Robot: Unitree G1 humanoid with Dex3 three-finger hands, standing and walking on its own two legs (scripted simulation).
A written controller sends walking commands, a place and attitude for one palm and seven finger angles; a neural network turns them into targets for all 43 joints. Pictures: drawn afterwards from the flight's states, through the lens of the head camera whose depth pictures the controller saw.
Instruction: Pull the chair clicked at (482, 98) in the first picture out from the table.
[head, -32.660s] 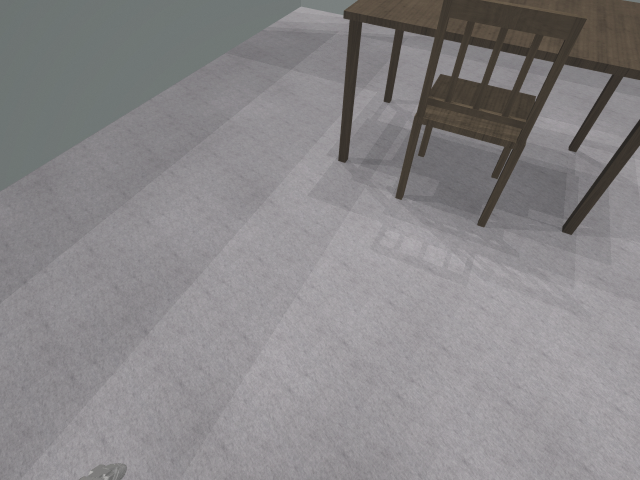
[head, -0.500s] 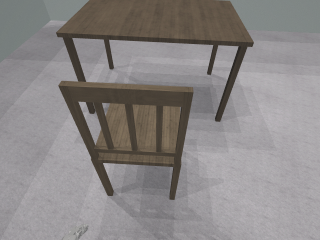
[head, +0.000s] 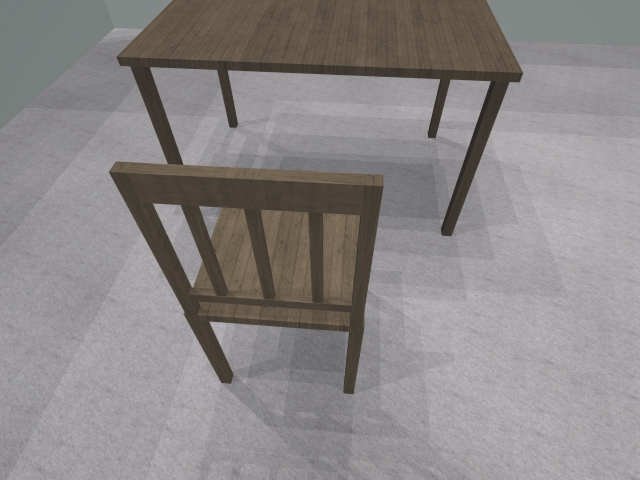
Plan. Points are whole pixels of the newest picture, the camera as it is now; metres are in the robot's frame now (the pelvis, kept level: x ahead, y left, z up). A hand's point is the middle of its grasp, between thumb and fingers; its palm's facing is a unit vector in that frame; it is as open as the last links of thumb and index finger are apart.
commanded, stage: let the arm hang, fingers relaxed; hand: left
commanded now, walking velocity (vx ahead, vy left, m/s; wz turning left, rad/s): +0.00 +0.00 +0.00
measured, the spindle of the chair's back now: (261, 256) +0.51 +0.15 -0.11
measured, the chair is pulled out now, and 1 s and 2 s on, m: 0.57 0.57 0.57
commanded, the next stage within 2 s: look to check the result in 0.38 s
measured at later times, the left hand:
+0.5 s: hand out of the picture +0.00 +0.16 -0.17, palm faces +0.04 -0.98 -0.19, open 7.3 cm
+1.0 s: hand out of the picture +0.00 +0.16 -0.17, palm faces +0.04 -0.98 -0.19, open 7.3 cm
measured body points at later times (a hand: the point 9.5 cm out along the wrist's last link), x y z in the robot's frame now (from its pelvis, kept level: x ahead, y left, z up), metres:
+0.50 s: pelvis +0.00 -0.01 +0.00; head +0.02 -0.01 +0.45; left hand +0.00 +0.21 -0.16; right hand -0.03 -0.22 -0.16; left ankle +0.02 +0.14 -0.74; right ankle +0.03 -0.12 -0.74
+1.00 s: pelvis +0.00 -0.01 +0.00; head +0.02 -0.01 +0.45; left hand +0.00 +0.21 -0.16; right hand -0.02 -0.21 -0.16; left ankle +0.02 +0.14 -0.74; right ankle +0.03 -0.12 -0.74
